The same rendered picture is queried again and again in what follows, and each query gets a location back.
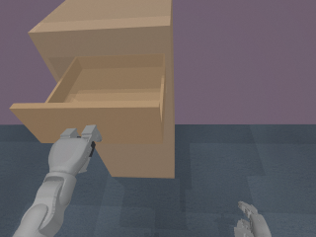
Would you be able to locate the cabinet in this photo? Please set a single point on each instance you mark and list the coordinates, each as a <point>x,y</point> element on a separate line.
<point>116,27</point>

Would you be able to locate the left robot forearm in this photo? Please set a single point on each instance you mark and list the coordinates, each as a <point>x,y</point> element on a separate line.
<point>45,217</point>

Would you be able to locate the drawer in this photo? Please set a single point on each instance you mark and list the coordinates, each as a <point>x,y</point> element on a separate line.
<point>123,95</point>

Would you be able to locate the robot right hand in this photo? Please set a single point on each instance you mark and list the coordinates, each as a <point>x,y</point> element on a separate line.
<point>257,227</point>

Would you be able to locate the robot left hand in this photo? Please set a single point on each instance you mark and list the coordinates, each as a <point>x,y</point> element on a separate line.
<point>70,154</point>

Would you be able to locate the handle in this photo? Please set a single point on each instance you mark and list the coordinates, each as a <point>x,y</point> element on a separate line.
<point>92,145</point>

